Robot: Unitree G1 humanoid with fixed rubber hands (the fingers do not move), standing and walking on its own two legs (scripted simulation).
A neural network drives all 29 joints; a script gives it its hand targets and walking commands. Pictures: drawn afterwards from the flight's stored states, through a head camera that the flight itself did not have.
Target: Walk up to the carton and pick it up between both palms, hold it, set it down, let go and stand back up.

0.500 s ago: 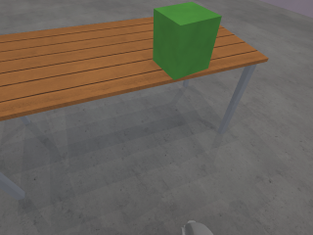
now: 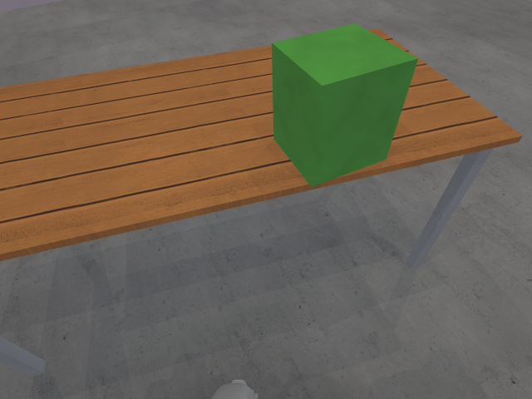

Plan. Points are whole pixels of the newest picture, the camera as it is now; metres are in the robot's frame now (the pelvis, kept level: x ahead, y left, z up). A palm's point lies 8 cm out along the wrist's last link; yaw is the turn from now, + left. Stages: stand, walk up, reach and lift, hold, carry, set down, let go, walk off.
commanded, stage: walk up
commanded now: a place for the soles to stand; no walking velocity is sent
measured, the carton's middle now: (333, 105) +0.72 -0.07 +0.06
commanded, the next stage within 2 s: none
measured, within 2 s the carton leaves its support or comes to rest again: neither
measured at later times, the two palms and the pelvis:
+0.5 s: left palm (179, 306) +0.31 +0.23 -0.12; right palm out of the picture +0.16 -0.26 -0.13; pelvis +0.19 -0.01 -0.01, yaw -2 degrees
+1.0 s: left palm (182, 291) +0.34 +0.23 -0.13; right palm (449, 307) +0.33 -0.28 -0.12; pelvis +0.24 -0.02 +0.00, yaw +1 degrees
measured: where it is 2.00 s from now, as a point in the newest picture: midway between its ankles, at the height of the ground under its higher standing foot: outside the picture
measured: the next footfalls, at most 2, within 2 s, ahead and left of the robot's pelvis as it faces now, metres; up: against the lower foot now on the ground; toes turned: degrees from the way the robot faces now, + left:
left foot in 0.10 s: +0.18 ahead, +0.13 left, +0.00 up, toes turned +4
right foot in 0.50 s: +0.35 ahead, -0.15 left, +0.00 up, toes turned -7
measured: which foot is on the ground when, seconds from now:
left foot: up 0.00-0.08, down 0.10-0.54, up 0.56-0.70, down 0.72-1.00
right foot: down 0.00-0.10, up 0.12-0.48, down 0.50-1.00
